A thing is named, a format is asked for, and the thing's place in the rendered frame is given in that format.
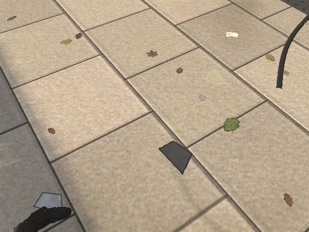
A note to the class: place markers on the left robot hand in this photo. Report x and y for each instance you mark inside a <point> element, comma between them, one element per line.
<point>42,217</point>

